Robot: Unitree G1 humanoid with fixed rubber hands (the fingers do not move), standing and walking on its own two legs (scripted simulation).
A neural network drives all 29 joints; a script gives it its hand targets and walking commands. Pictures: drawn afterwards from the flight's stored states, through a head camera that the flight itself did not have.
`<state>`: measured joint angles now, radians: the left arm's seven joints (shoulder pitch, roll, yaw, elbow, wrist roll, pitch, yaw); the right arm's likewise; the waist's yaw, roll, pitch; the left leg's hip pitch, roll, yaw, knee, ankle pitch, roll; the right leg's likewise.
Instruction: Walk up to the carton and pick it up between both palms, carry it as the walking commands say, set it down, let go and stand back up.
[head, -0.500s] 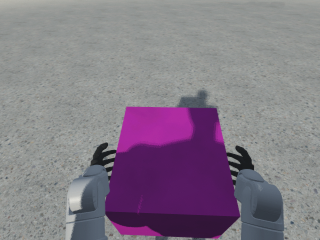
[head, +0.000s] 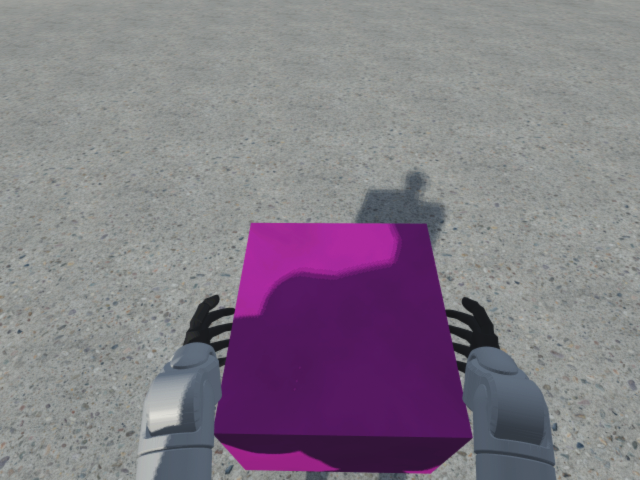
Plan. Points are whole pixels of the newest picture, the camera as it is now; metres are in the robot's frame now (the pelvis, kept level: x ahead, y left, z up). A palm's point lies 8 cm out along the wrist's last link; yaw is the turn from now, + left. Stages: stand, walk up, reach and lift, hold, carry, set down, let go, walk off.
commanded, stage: carry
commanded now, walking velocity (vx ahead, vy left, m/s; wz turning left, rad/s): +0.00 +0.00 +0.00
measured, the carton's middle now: (337, 344) +0.34 +0.00 -0.02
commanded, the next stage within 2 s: hold in 1.70 s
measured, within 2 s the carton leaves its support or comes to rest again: neither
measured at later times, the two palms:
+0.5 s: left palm (244, 330) +0.31 +0.13 +0.04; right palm (502, 336) +0.31 -0.22 +0.04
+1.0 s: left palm (244, 324) +0.33 +0.13 +0.03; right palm (495, 331) +0.33 -0.21 +0.03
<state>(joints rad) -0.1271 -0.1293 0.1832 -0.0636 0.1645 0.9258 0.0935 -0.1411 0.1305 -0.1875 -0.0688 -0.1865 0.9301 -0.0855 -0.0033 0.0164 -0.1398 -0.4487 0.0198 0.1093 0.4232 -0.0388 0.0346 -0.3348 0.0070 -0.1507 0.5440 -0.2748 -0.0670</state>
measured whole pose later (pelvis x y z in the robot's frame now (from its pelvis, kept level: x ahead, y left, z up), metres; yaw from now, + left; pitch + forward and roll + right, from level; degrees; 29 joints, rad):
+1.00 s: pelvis +0.06 -0.04 +0.00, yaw -1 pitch +3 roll +1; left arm -0.08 -0.13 0.19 0.04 0.19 0.73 0.05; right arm -0.11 0.13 -0.19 0.05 -0.19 0.72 -0.07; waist -0.01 0.01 -0.10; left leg -0.39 0.06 0.10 0.54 -0.19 -0.02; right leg -0.22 0.04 -0.14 0.54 -0.38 -0.10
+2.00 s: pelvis +0.05 +0.00 +0.01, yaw -11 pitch -1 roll +1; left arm -0.15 -0.13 0.30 0.11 0.23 0.73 0.02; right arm -0.24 0.13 -0.21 0.27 -0.24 0.66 -0.05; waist 0.11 -0.01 -0.09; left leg -0.22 -0.01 -0.03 0.38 -0.14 -0.02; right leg -0.15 0.06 0.05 0.44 -0.27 -0.05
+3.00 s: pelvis +0.03 +0.01 -0.01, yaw -11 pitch +13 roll +1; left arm -0.36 -0.10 0.47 0.41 0.30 0.39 -0.05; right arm -0.42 0.13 -0.32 0.55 -0.28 0.32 -0.02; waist 0.13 -0.04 -0.01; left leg -0.62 -0.01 -0.03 0.55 -0.16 -0.02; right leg -0.55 0.07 0.04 0.63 -0.30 -0.05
